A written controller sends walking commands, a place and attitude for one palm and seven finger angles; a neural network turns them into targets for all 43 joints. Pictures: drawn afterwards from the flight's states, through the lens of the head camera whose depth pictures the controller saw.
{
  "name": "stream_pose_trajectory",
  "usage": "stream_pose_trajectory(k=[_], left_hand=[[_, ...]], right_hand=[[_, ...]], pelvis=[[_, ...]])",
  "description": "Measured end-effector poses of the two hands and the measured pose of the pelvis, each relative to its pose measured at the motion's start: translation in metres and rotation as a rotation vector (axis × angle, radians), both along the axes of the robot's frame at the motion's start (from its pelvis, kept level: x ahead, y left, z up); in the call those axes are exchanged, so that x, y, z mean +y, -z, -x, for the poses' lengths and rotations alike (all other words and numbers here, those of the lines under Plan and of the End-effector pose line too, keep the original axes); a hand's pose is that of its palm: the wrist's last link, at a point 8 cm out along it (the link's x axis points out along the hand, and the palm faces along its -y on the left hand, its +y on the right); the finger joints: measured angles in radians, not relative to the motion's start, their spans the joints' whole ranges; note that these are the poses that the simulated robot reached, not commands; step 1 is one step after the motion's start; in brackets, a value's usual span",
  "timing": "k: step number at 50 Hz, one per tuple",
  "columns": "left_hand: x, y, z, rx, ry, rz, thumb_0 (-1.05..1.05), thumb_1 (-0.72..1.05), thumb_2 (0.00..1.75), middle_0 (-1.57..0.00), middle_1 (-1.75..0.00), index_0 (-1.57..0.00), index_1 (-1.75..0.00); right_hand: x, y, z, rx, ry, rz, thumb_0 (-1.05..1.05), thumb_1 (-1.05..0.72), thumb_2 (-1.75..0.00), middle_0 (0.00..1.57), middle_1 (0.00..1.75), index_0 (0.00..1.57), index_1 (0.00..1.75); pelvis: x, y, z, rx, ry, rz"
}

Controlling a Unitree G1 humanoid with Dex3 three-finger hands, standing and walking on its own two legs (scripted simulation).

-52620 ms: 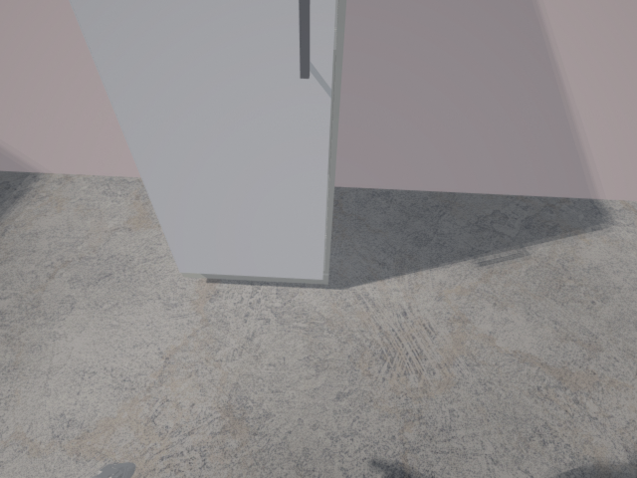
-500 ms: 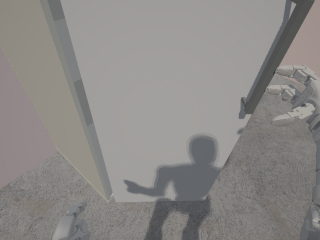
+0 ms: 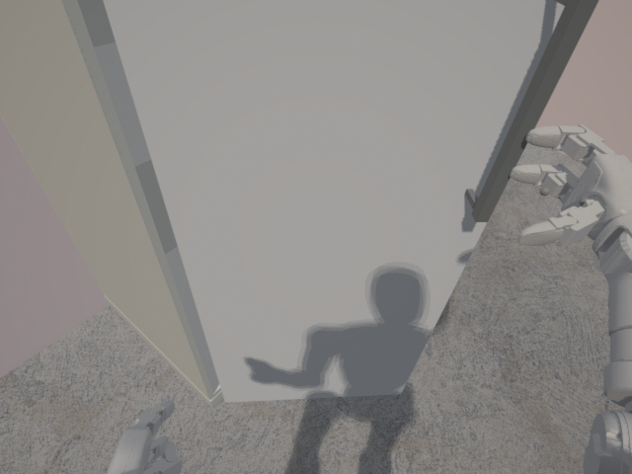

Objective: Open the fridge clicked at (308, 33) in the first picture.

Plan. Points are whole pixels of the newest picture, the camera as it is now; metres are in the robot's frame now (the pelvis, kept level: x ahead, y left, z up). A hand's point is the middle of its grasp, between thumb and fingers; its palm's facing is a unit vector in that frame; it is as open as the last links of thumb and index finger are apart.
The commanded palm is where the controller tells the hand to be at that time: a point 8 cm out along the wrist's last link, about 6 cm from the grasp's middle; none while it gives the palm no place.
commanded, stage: move the hooked fingers beside the handle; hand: right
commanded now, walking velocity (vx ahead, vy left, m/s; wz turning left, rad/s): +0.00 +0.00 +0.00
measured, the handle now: (513, 122) +0.49 -0.21 +0.25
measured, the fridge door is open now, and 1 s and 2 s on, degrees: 47 47 47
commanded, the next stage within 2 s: none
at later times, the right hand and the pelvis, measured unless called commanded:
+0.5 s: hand (549, 178) +0.41 -0.23 +0.23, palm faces -0.04 +1.00 -0.02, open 14.0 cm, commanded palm +0.38 -0.29 +0.23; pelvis +0.00 +0.01 +0.00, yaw +1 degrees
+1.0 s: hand (563, 176) +0.41 -0.26 +0.22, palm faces -0.01 +1.00 -0.03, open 14.0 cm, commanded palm +0.40 -0.30 +0.23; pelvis +0.01 +0.01 +0.00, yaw +1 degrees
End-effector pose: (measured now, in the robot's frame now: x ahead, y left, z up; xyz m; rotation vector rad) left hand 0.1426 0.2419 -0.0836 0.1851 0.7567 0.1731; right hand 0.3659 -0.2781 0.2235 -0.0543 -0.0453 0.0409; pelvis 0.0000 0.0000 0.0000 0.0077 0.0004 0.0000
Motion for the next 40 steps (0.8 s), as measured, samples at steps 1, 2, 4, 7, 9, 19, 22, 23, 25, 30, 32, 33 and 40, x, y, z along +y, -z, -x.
stream_pose_trajectory(k=[1,2,4,7,9,19,22,23,25,30,32,33,40], left_hand=[[0.0,0.0,0.001,0.0,-0.001,0.0,0.01,0.9,0.9,-0.2,-0.3,-0.2,-0.3],[0.001,0.0,0.001,0.001,-0.003,0.0,0.01,0.9,0.9,-0.2,-0.3,-0.2,-0.3],[0.002,0.0,0.003,0.002,-0.006,-0.001,0.01,0.9,0.9,-0.2,-0.3,-0.2,-0.3],[0.003,0.0,0.005,0.003,-0.012,-0.002,0.01,0.9,0.9,-0.2,-0.3,-0.2,-0.3],[0.005,0.0,0.007,0.007,-0.015,-0.005,0.01,0.9,0.9,-0.2,-0.3,-0.2,-0.3],[0.017,0.003,0.022,0.04,-0.048,-0.019,0.01,0.9,0.9,-0.2,-0.3,-0.2,-0.3],[0.021,0.005,0.028,0.054,-0.063,-0.021,0.01,0.9,0.9,-0.2,-0.3,-0.2,-0.3],[0.022,0.006,0.03,0.06,-0.068,-0.021,0.01,0.9,0.9,-0.2,-0.3,-0.2,-0.3],[0.024,0.007,0.034,0.07,-0.076,-0.024,0.01,0.9,0.9,-0.2,-0.3,-0.2,-0.3],[0.029,0.008,0.042,0.091,-0.094,-0.027,0.01,0.9,0.9,-0.2,-0.3,-0.2,-0.3],[0.03,0.009,0.044,0.097,-0.098,-0.028,0.01,0.9,0.9,-0.2,-0.3,-0.2,-0.3],[0.03,0.009,0.044,0.1,-0.098,-0.029,0.01,0.9,0.9,-0.2,-0.3,-0.2,-0.3],[0.029,0.01,0.041,0.103,-0.098,-0.024,0.01,0.9,0.9,-0.2,-0.3,-0.2,-0.3]], right_hand=[[0.0,0.0,0.0,0.0,0.0,0.0,-0.01,0.5,-0.3,0.26,1.21,0.31,1.2],[0.0,0.0,0.0,0.0,0.0,0.0,-0.01,0.5,-0.3,0.26,1.21,0.31,1.2],[-0.001,0.0,-0.001,0.001,-0.001,-0.001,-0.01,0.5,-0.3,0.27,1.21,0.31,1.2],[-0.001,0.0,-0.001,-0.002,-0.004,-0.007,-0.01,0.5,-0.3,0.27,1.2,0.31,1.2],[-0.002,-0.001,-0.001,0.0,-0.006,-0.011,-0.01,0.5,-0.3,0.28,1.21,0.31,1.2],[-0.01,-0.004,-0.013,0.007,0.013,-0.015,-0.01,0.5,-0.3,0.31,1.21,0.31,1.2],[-0.01,-0.005,-0.016,0.006,0.002,-0.02,-0.01,0.5,-0.3,0.31,1.21,0.31,1.2],[-0.01,-0.005,-0.018,0.009,-0.001,-0.024,-0.01,0.5,-0.3,0.31,1.2,0.31,1.2],[-0.011,-0.003,-0.021,0.016,-0.002,-0.03,-0.01,0.5,-0.3,0.31,1.2,0.31,1.2],[-0.014,0.0,-0.025,0.017,0.008,-0.024,-0.01,0.5,-0.3,0.31,1.2,0.31,1.2],[-0.015,-0.001,-0.026,0.008,0.007,-0.015,-0.01,0.5,-0.3,0.3,1.2,0.31,1.2],[-0.014,-0.001,-0.026,0.003,0.005,-0.012,-0.01,0.5,-0.3,0.3,1.2,0.3,1.2],[-0.016,-0.002,-0.03,0.007,-0.001,-0.03,-0.01,0.5,-0.3,0.31,1.2,0.31,1.2]], pelvis=[[0.0,0.0,0.0,0.0,-0.001,0.0],[0.0,0.0,0.0,0.0,-0.001,0.0],[0.0,0.0,0.0,0.0,-0.002,0.0],[0.001,0.0,0.0,0.0,-0.005,0.0],[0.002,0.0,0.001,0.0,-0.003,0.0],[0.005,0.0,0.003,0.016,-0.008,-0.002],[0.005,0.0,0.002,0.022,-0.012,-0.002],[0.005,0.0,0.001,0.024,-0.013,-0.002],[0.006,0.0,0.001,0.028,-0.014,-0.001],[0.007,0.001,-0.002,0.035,-0.02,-0.001],[0.007,0.001,-0.003,0.035,-0.022,-0.001],[0.006,0.001,-0.003,0.036,-0.022,-0.001],[0.006,0.001,-0.007,0.042,-0.023,-0.001]])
